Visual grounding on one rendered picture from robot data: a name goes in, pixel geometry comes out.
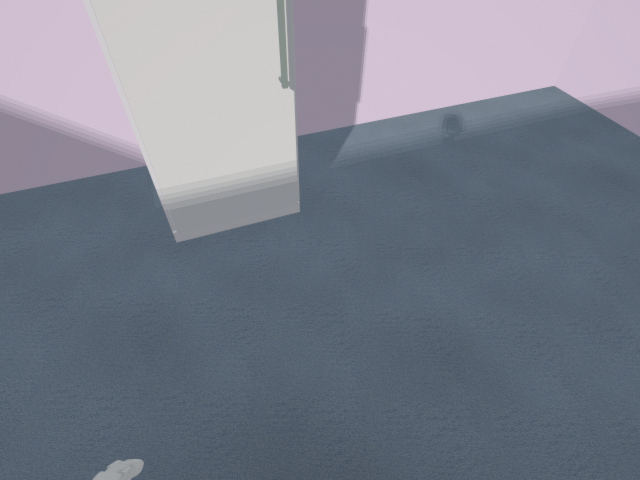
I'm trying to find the fridge door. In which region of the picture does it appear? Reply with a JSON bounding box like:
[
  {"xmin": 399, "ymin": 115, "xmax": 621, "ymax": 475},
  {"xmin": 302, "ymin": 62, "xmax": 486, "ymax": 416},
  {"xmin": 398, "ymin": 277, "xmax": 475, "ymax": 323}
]
[{"xmin": 90, "ymin": 0, "xmax": 298, "ymax": 234}]

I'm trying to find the robot left hand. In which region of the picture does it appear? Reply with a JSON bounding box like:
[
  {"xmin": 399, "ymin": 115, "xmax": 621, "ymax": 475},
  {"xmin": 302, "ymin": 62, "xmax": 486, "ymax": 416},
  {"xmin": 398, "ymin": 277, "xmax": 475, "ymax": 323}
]
[{"xmin": 92, "ymin": 459, "xmax": 144, "ymax": 480}]

